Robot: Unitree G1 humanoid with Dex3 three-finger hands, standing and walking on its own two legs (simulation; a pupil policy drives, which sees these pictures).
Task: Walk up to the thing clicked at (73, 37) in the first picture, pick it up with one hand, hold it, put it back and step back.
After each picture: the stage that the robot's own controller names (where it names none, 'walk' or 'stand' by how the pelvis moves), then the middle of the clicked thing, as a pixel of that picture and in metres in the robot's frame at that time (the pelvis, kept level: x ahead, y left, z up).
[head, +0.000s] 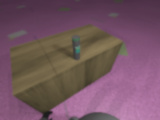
stand; (76, 48) +0.64 +0.20 +0.03
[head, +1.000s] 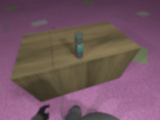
rise first; (79, 46) +0.60 +0.18 +0.05
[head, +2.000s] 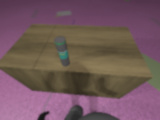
rise first; (63, 53) +0.46 +0.27 +0.06
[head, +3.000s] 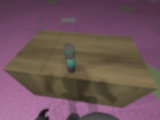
stand; (70, 60) +0.44 +0.20 +0.04
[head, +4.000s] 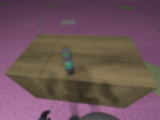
stand; (68, 63) +0.44 +0.21 +0.03
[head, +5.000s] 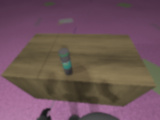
stand; (66, 63) +0.42 +0.22 +0.03
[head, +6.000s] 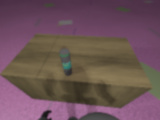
stand; (66, 63) +0.43 +0.23 +0.02
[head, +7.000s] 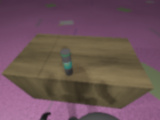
stand; (67, 63) +0.43 +0.22 +0.02
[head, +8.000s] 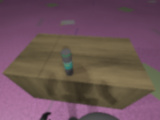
rise first; (68, 63) +0.43 +0.22 +0.02
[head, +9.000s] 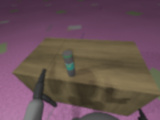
rise first; (69, 65) +0.43 +0.23 +0.03
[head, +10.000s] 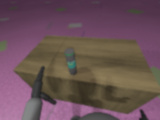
go down; (71, 63) +0.44 +0.23 +0.03
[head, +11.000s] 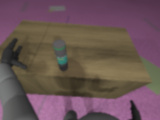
go down; (61, 57) +0.43 +0.21 +0.06
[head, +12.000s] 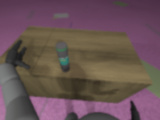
approach; (63, 59) +0.44 +0.21 +0.06
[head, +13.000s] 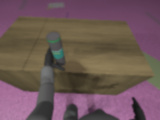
close in; (57, 52) +0.45 +0.23 +0.10
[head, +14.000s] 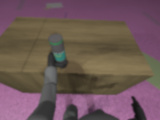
lift; (59, 54) +0.43 +0.21 +0.10
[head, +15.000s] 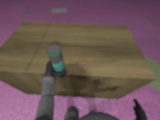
lift; (58, 63) +0.37 +0.22 +0.09
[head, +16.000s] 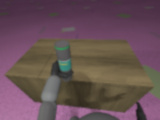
lift; (65, 63) +0.31 +0.18 +0.20
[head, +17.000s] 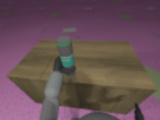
hold; (67, 59) +0.32 +0.17 +0.22
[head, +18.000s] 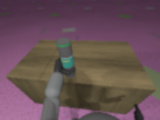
hold; (67, 60) +0.33 +0.17 +0.20
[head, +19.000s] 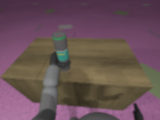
crouch; (62, 54) +0.38 +0.20 +0.20
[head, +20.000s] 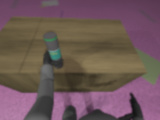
lower; (55, 52) +0.45 +0.23 +0.08
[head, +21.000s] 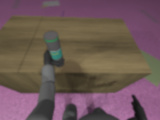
lower; (55, 52) +0.44 +0.23 +0.10
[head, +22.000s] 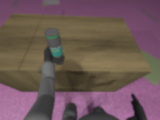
lower; (56, 49) +0.46 +0.22 +0.10
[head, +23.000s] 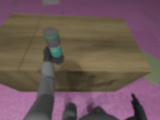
lower; (55, 49) +0.46 +0.23 +0.10
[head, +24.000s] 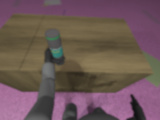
loosen; (56, 50) +0.45 +0.22 +0.10
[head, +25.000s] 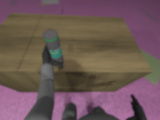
withdraw; (55, 51) +0.44 +0.22 +0.10
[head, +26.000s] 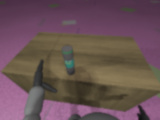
sink last; (69, 62) +0.42 +0.21 +0.07
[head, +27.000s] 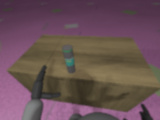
stand; (69, 60) +0.45 +0.22 +0.07
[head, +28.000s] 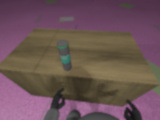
stand; (65, 57) +0.44 +0.23 +0.09
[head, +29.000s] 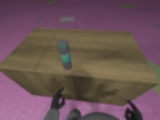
stand; (65, 56) +0.45 +0.23 +0.09
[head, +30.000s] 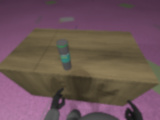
stand; (65, 56) +0.44 +0.23 +0.09
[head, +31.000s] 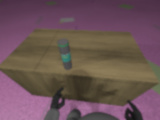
stand; (65, 56) +0.45 +0.23 +0.09
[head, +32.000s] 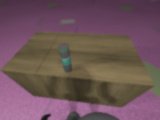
stand; (66, 59) +0.44 +0.24 +0.05
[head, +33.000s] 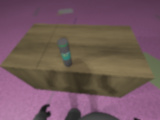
walk; (65, 54) +0.47 +0.23 +0.04
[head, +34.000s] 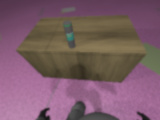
walk; (70, 36) +0.68 +0.26 +0.06
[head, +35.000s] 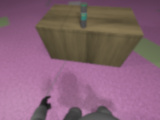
walk; (83, 16) +1.01 +0.19 +0.06
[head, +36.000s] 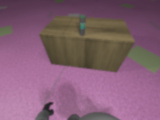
stand; (82, 25) +1.07 +0.20 +0.04
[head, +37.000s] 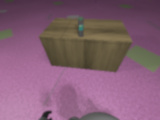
stand; (80, 27) +1.07 +0.22 +0.02
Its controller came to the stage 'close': yes
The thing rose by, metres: 0.21
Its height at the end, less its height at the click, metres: +0.00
